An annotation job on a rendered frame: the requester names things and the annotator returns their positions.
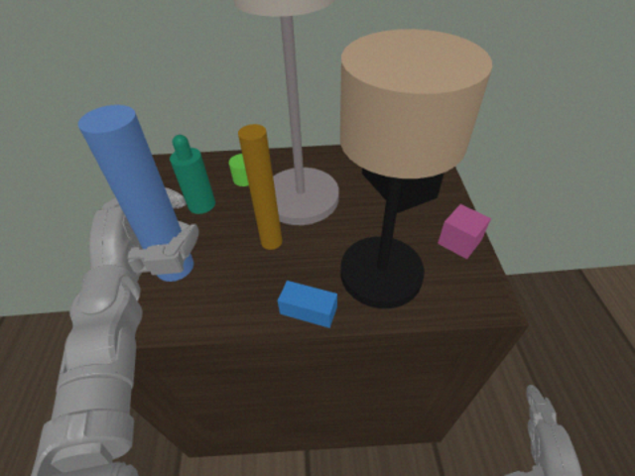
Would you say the left robot arm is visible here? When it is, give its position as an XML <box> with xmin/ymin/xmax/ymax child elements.
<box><xmin>31</xmin><ymin>266</ymin><xmax>143</xmax><ymax>476</ymax></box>

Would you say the right robot hand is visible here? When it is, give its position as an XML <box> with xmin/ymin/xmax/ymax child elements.
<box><xmin>504</xmin><ymin>385</ymin><xmax>582</xmax><ymax>476</ymax></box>

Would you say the desk lamp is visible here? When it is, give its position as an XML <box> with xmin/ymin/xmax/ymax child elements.
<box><xmin>234</xmin><ymin>0</ymin><xmax>339</xmax><ymax>225</ymax></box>
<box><xmin>340</xmin><ymin>29</ymin><xmax>492</xmax><ymax>308</ymax></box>

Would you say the left robot hand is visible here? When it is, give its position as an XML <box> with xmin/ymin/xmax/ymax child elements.
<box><xmin>89</xmin><ymin>187</ymin><xmax>199</xmax><ymax>282</ymax></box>

